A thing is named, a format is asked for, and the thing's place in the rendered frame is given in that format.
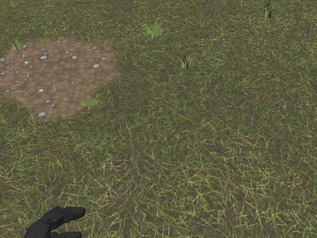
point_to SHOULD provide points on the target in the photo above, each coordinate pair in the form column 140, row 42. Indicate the left robot hand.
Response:
column 53, row 219

